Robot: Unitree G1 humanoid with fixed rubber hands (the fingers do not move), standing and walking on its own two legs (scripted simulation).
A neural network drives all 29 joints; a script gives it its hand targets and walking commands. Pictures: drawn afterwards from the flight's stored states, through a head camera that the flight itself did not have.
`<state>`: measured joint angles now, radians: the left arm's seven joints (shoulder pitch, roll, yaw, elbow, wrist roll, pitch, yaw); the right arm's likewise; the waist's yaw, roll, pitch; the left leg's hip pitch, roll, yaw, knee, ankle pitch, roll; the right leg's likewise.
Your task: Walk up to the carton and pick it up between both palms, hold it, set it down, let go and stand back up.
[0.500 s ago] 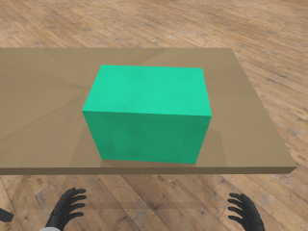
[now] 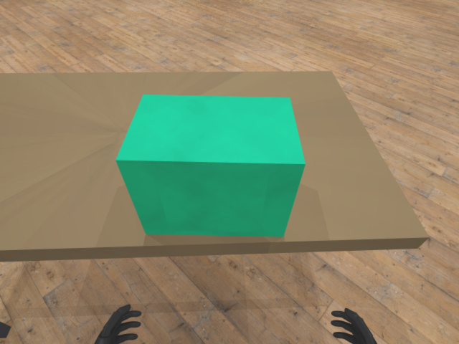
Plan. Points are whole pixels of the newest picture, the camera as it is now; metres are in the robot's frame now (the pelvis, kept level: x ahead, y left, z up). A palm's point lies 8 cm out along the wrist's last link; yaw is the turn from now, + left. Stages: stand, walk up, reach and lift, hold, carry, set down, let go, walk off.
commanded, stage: let go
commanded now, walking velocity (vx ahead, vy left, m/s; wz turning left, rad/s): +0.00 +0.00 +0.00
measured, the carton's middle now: (215, 168) +0.44 +0.06 +0.08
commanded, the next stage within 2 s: stand in 0.42 s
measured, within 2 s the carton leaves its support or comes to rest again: neither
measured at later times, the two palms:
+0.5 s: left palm out of the picture +0.16 +0.23 -0.08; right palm out of the picture +0.14 -0.23 -0.09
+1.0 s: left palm out of the picture +0.03 +0.26 -0.13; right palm out of the picture -0.02 -0.23 -0.14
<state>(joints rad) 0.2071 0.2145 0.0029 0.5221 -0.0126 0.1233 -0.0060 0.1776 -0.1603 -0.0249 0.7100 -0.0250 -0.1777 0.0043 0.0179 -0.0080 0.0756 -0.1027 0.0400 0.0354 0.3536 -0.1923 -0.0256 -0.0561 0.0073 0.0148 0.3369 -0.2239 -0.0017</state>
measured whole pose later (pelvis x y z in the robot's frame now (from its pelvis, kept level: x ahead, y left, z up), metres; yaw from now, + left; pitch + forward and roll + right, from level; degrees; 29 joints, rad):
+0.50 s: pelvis +0.00 +0.00 +0.00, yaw -1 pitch -2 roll +0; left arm 0.19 0.20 0.01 0.59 0.05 0.04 -0.01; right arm 0.17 -0.21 -0.02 0.75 -0.04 -0.11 0.02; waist 0.01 0.00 0.04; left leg -0.15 0.05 0.05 0.40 -0.22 -0.02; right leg -0.11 0.01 0.03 0.38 -0.24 0.00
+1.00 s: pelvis -0.01 +0.02 -0.01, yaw -3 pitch +0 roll +0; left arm 0.37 0.21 0.00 0.87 0.03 -0.02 0.01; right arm 0.33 -0.23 -0.03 1.00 -0.03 0.00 0.01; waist 0.00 0.00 -0.02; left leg -0.24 0.03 0.09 0.46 -0.23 0.01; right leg -0.22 -0.01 0.07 0.47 -0.26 0.03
